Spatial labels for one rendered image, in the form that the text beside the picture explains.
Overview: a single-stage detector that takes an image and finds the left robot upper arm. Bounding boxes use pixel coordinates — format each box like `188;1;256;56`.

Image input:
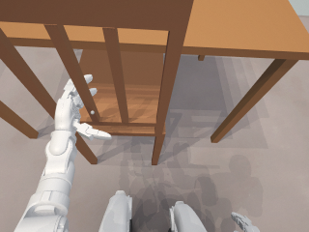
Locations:
15;215;70;232

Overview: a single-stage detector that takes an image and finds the chair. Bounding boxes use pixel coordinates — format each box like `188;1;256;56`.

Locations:
0;0;194;165

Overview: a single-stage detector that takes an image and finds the left robot thigh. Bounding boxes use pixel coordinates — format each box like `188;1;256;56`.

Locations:
98;194;132;232

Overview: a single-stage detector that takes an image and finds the robot left forearm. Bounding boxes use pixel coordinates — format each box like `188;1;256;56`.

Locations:
14;130;77;232

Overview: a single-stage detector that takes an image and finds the right robot hand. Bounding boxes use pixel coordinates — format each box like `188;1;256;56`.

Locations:
231;212;260;232

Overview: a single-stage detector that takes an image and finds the table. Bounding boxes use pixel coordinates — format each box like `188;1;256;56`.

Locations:
0;0;309;143

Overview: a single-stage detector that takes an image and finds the left robot hand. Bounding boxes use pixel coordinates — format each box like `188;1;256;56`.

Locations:
54;74;112;141

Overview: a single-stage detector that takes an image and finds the robot thigh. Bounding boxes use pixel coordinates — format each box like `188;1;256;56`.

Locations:
98;194;132;232
169;204;207;232

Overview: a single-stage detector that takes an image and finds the right robot thigh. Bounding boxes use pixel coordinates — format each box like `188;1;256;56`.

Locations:
169;204;207;232

